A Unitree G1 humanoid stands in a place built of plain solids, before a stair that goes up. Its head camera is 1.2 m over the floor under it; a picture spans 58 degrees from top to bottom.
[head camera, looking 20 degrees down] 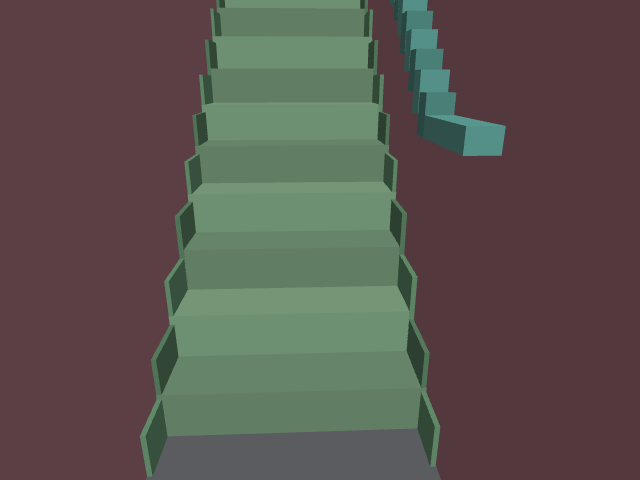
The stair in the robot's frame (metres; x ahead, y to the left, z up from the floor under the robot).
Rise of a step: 0.18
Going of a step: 0.23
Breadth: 0.95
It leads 2 degrees to the left of straight ahead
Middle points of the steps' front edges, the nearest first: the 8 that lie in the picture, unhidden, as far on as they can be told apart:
1.24 0.09 0.18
1.47 0.10 0.36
1.69 0.11 0.55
1.92 0.12 0.73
2.15 0.13 0.91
2.37 0.14 1.09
2.60 0.15 1.27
2.82 0.16 1.46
